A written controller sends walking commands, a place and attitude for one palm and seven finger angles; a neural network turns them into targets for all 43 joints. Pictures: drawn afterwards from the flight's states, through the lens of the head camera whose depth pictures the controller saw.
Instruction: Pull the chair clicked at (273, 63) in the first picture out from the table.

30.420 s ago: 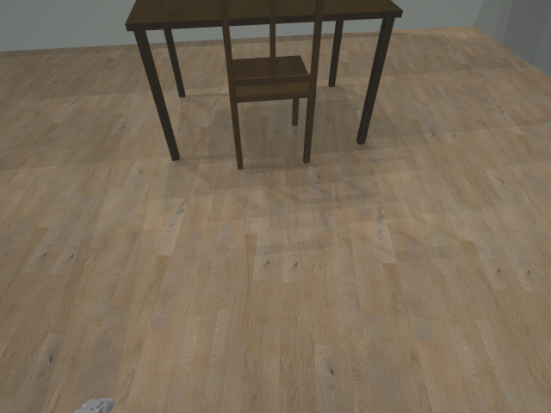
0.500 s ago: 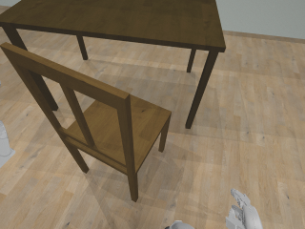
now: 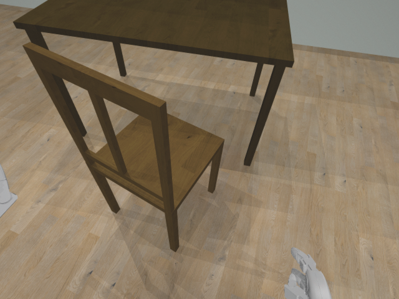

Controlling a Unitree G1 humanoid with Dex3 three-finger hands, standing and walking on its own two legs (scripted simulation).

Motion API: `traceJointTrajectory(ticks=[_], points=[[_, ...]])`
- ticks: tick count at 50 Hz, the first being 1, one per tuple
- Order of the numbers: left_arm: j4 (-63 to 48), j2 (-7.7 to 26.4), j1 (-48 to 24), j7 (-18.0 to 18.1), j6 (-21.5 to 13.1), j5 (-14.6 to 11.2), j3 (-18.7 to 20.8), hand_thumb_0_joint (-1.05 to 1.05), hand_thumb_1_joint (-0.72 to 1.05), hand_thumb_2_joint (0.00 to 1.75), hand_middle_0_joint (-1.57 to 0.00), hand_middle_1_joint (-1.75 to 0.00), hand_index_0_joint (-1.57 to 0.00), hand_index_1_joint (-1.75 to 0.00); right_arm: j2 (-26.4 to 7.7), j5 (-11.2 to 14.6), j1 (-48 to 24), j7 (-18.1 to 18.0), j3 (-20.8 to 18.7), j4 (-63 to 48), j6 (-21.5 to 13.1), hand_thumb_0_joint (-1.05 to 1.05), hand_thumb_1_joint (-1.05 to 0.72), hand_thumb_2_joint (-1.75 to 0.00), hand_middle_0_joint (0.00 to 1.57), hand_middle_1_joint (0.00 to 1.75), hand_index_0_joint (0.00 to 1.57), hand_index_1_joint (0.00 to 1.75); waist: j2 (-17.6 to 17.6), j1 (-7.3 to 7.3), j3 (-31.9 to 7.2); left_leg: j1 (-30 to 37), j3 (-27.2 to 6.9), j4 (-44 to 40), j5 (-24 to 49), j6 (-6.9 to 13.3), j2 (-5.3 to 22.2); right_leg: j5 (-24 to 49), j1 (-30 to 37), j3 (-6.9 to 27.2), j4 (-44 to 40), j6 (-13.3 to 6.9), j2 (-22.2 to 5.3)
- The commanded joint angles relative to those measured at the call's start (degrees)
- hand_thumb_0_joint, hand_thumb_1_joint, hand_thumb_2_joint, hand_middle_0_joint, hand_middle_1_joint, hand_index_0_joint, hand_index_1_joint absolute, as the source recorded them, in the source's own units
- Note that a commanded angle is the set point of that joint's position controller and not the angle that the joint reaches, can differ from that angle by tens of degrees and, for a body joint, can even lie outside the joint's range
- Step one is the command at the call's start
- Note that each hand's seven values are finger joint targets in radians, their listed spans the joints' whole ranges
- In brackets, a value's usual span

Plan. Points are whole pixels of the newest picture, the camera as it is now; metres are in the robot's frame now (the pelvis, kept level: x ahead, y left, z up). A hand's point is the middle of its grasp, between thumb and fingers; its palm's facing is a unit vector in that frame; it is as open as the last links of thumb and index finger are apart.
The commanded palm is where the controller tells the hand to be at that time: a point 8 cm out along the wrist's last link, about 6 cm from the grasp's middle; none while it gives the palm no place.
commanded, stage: step back with the hand held close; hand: left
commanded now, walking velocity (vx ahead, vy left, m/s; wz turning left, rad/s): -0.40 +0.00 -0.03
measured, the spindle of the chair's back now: (111, 138) +0.52 +0.31 -0.06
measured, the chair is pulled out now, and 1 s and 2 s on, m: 0.41 0.41 0.41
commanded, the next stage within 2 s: stop stepping back and stand still in 0.14 s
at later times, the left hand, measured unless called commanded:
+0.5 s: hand out of the picture +0.08 +0.22 +0.17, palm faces +0.43 -0.77 -0.47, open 7.4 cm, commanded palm +0.03 +0.26 +0.19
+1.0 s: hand out of the picture +0.04 +0.22 +0.17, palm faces +0.46 -0.78 -0.43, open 7.4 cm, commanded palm -0.02 +0.26 +0.19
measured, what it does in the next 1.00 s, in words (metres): walks backwards: right foot, then left foot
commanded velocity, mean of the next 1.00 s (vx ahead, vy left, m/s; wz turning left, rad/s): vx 0.02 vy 0.03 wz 0.00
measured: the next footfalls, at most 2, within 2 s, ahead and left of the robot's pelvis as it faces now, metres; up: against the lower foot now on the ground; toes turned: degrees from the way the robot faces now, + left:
right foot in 0.02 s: +0.04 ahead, -0.12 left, +0.00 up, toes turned -1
left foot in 0.26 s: -0.01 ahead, +0.11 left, +0.00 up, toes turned +2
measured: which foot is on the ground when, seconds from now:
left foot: down 0.00-0.04, up 0.06-0.24, down 0.26-0.76, up 0.78-0.94, down 0.96-1.00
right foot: up 0.00-0.00, down 0.02-0.64, up 0.66-0.72, down 0.74-1.00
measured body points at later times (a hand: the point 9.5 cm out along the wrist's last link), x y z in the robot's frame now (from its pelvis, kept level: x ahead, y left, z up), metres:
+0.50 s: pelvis -0.12 -0.04 +0.00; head -0.12 -0.03 +0.45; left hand +0.05 +0.26 +0.20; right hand +0.01 -0.29 -0.09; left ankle -0.08 +0.10 -0.71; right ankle -0.06 -0.13 -0.73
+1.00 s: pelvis -0.15 -0.04 +0.00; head -0.18 -0.03 +0.45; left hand +0.01 +0.26 +0.19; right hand +0.00 -0.28 -0.08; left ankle -0.12 +0.09 -0.73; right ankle -0.10 -0.13 -0.73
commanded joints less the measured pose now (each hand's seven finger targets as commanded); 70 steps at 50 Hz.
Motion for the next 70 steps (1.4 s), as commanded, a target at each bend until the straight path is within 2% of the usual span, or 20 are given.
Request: traceJointTrajectory(ticks=[1, 2, 5, 10, 13, 15, 19, 21, 23, 28, 32, 36, 39, 46, 51, 53, 54, 58, 64, 70], points=[[-8.2, 10.9, -8.1, 0.4, -2.9, 1.1, 3.3, 0.0, 0.9, 0.9, -0.2, -0.3, -0.2, -0.3, -9.7, 0.5, -5.3, -0.3, -2.7, -8.1, -2.5, 0.0, -0.9, -0.9, 0.2, 0.3, 0.2, 0.3, -4.5, -2.08, -4.5, -4.4, 1.9, 4.2, -4.0, 2.2, 1.4, 26.7, 4.8, 12.4, -17.9, -2.7, -12.2], [-6.8, 11.3, -7.3, 0.5, -2.2, 1.0, 3.2, 0.0, 0.9, 0.9, -0.2, -0.3, -0.2, -0.3, -8.5, 0.5, -4.8, -0.2, -2.9, -8.1, -2.1, 0.0, -0.9, -0.9, 0.2, 0.3, 0.2, 0.3, -10.4, -1.79, -6.1, -6.5, 1.8, 13.1, -13.7, 1.2, -4.3, 29.3, 2.9, 21.0, -23.1, -7.3, -20.2], [-9.0, 11.5, 0.9, 0.8, -1.1, 0.9, 5.8, 0.0, 0.9, 0.9, -0.2, -0.3, -0.2, -0.3, -6.6, 0.5, -5.4, 0.1, -2.4, -9.2, 0.4, 0.0, -0.9, -0.9, 0.2, 0.3, 0.2, 0.3, -8.2, -1.34, -13.9, -8.1, -3.2, 22.9, -14.7, 1.3, -3.6, 38.0, 11.6, 15.3, -17.7, -11.6, -19.8], [-13.3, 11.1, 4.4, 0.6, -1.5, 0.0, 5.9, 0.0, 0.9, 0.9, -0.2, -0.3, -0.2, -0.3, -7.4, 0.3, -3.9, -1.3, -1.0, -10.4, 4.3, 0.0, -0.9, -0.9, 0.2, 0.3, 0.2, 0.3, -3.1, -3.78, -11.6, 4.7, 1.0, -10.1, -1.9, 2.5, -4.1, 25.0, 6.0, 8.1, -14.9, -4.7, -11.8], [-13.7, 11.8, 5.1, 0.4, -2.4, -0.8, 6.6, 0.0, 0.9, 0.9, -0.2, -0.3, -0.2, -0.3, -10.5, 1.3, -2.9, -1.6, -3.2, -11.8, 2.3, 0.0, -0.9, -0.9, 0.2, 0.3, 0.2, 0.3, 14.6, -2.17, -11.3, 5.4, -12.9, -15.5, 14.0, 9.0, 14.0, -3.9, 0.5, 2.3, 2.7, 0.3, -0.8], [-14.9, 12.6, 5.5, 0.5, -2.1, -1.2, 8.3, 0.0, 0.9, 0.9, -0.2, -0.3, -0.2, -0.3, -10.2, 1.0, -2.5, -1.6, -3.2, -12.3, 0.4, 0.0, -0.9, -0.9, 0.2, 0.3, 0.2, 0.3, 20.0, -3.07, -10.0, -1.2, -13.7, -18.5, -2.3, 10.8, 13.5, -9.1, 0.5, 2.7, 12.9, -0.1, 0.1], [-9.9, 10.8, 2.6, 1.3, -0.7, -0.3, 6.0, 0.0, 0.9, 0.9, -0.2, -0.3, -0.2, -0.3, -10.6, 2.3, -1.4, -1.0, -2.0, -11.3, -1.1, 0.0, -0.9, -0.9, 0.2, 0.3, 0.2, 0.3, 7.0, -2.65, -4.8, -8.4, -5.3, -10.0, -16.5, 6.3, 5.2, -0.8, 12.9, 2.5, -10.8, 0.1, -2.4], [-6.6, 10.7, -1.6, 1.1, -0.4, -0.4, 4.9, 0.0, 0.9, 0.9, -0.2, -0.3, -0.2, -0.3, -11.0, 1.4, -2.0, -0.9, -2.2, -10.7, -1.0, 0.0, -0.9, -0.9, 0.2, 0.3, 0.2, 0.3, -4.8, -3.84, 0.6, -3.8, 0.5, 6.5, -14.2, 2.8, -4.0, -15.1, -1.5, 18.1, -26.9, -5.6, -12.2], [-4.8, 9.0, -4.0, 1.4, 0.4, -0.2, 2.5, 0.0, 0.9, 0.9, -0.2, -0.3, -0.2, -0.3, -10.2, 1.2, 0.2, -0.6, -2.4, -7.1, -0.7, 0.0, -0.9, -0.9, 0.2, 0.3, 0.2, 0.3, -10.3, -3.87, -3.2, 2.2, -0.6, 20.3, -10.5, 2.9, -4.8, -28.1, -7.4, 25.0, -31.6, -8.6, -18.4], [-7.6, 8.4, -4.7, 1.3, 0.0, 1.2, 1.3, 0.0, 0.9, 0.9, -0.2, -0.3, -0.2, -0.3, -10.2, 0.2, -1.0, -1.1, -0.7, -7.8, -0.7, 0.0, -0.9, -0.9, 0.2, 0.3, 0.2, 0.3, 1.0, -4.04, -1.7, 9.2, -1.8, -8.0, -11.8, 6.0, -2.9, -17.4, -5.8, 11.0, -20.3, -4.1, -10.3], [-10.1, 10.5, -3.5, 1.0, -0.7, 2.3, 4.3, 0.0, 0.9, 0.9, -0.2, -0.3, -0.2, -0.3, -10.5, 1.2, -2.0, -1.1, -0.9, -9.6, -1.2, 0.0, -0.9, -0.9, 0.2, 0.3, 0.2, 0.3, 19.0, -2.79, -1.9, -11.1, -17.2, -25.0, -35.6, 11.3, 9.5, -5.0, 8.6, 0.1, 7.7, 0.9, 0.3], [-3.5, 9.0, -3.0, 0.5, -0.3, 2.0, 3.4, 0.0, 0.9, 0.9, -0.2, -0.3, -0.2, -0.3, -10.2, 1.3, -1.6, -0.6, -1.0, -8.6, -1.5, 0.0, -0.9, -0.9, 0.2, 0.3, 0.2, 0.3, 4.9, -2.27, 2.4, -13.8, -7.1, -12.1, -24.6, 7.4, 2.9, -5.1, 13.8, 2.6, -11.5, -1.2, -1.4], [-1.0, 9.0, -4.5, 0.1, -0.3, 0.5, 3.0, 0.0, 0.9, 0.9, -0.2, -0.3, -0.2, -0.3, -9.5, 1.1, -0.8, 0.0, -1.7, -6.8, -1.3, 0.0, -0.9, -0.9, 0.2, 0.3, 0.2, 0.3, -11.3, -2.61, -1.1, -7.3, 0.1, 17.6, -13.0, 4.1, -5.8, -23.3, 3.5, 30.1, -31.3, -9.1, -17.9], [-5.3, 7.7, -6.3, 0.6, -0.5, 0.9, 0.4, 0.0, 0.9, 0.9, -0.2, -0.3, -0.2, -0.3, -9.5, 0.5, -0.8, -1.1, -0.4, -8.0, -1.4, 0.0, -0.9, -0.9, 0.2, 0.3, 0.2, 0.3, 1.3, -3.19, -2.6, 11.3, -1.2, -11.1, -9.2, 6.7, -2.0, -12.7, -1.4, 12.2, -21.1, -3.6, -9.4], [-7.1, 8.5, -7.6, 0.9, -0.3, 2.1, 2.4, 0.0, 0.9, 0.9, -0.2, -0.3, -0.2, -0.3, -9.9, 1.7, -2.7, -1.2, -0.2, -9.6, -1.3, 0.0, -0.9, -0.9, 0.2, 0.3, 0.2, 0.3, 12.2, -2.5, 1.8, -7.1, -11.1, -22.0, -29.1, 8.7, 6.1, -4.3, 8.3, 4.1, -7.8, 0.3, -1.6], [-5.6, 8.1, -7.0, 0.8, -0.4, 2.1, 2.3, 0.0, 0.9, 0.9, -0.2, -0.3, -0.2, -0.3, -9.6, 1.9, -2.5, -0.8, -0.3, -9.2, -1.9, 0.0, -0.9, -0.9, 0.2, 0.3, 0.2, 0.3, 7.7, -2.31, 1.3, -5.8, -9.1, -18.3, -21.2, 7.9, 4.4, 1.1, 10.2, 4.4, -10.7, -0.1, -1.8], [39.4, -3.7, -7.1, -7.3, 7.8, 5.0, -22.4, 0.0, 0.9, 0.9, -0.2, -0.3, -0.2, -0.3, -17.7, 0.4, -2.0, 2.9, -4.5, 4.0, -3.9, 0.0, -0.9, -0.9, 0.2, 0.3, 0.2, 0.3, 2.0, -5.7, 2.6, -4.3, -8.2, -6.8, -2.1, 6.2, 2.0, 12.5, 2.8, 2.6, -7.2, -1.6, -5.1], [48.2, -5.2, -12.5, -8.9, 14.3, 3.7, -21.1, 0.0, 0.9, 0.9, -0.2, -0.3, -0.2, -0.3, -10.7, -0.3, 7.3, 3.7, -1.7, 3.2, 6.9, 0.0, -0.9, -0.9, 0.2, 0.3, 0.2, 0.3, -15.1, -4.95, -1.8, 2.1, -3.5, 5.1, -3.8, 4.3, -4.0, 0.8, -1.7, 9.5, -19.2, -6.1, -12.6], [67.7, -5.4, -16.5, -8.4, 15.4, 2.8, -23.6, 0.0, 0.9, 0.9, -0.2, -0.3, -0.2, -0.3, -11.1, -1.4, 2.5, 3.9, -0.3, 7.1, 8.9, 0.0, -0.9, -0.9, 0.2, 0.3, 0.2, 0.3, 8.2, -2.15, 1.9, -1.8, -11.2, -12.9, 0.2, 6.7, 2.3, 3.5, 4.2, 4.0, -11.1, -2.6, -4.3], [83.0, -8.5, -12.5, -8.1, 13.9, 2.3, -24.3, 0.0, 0.9, 0.9, -0.2, -0.3, -0.2, -0.3, -7.4, -0.5, 6.6, 2.3, 0.2, 14.6, 8.7, 0.0, -0.9, -0.9, 0.2, 0.3, 0.2, 0.3, 9.9, -2.12, -5.1, 6.1, -4.9, -12.0, 4.5, 5.2, 0.5, 12.2, 11.7, 5.2, -16.4, -3.5, -5.8]])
